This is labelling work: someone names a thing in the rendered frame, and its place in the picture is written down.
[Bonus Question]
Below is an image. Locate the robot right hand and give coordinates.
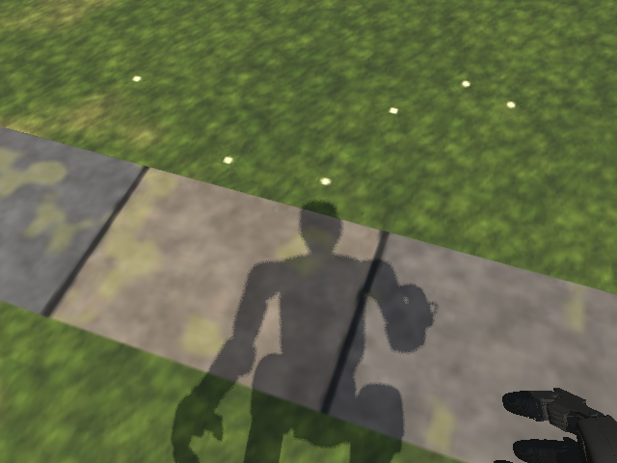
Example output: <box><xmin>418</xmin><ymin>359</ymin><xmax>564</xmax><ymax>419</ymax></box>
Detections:
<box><xmin>494</xmin><ymin>388</ymin><xmax>617</xmax><ymax>463</ymax></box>

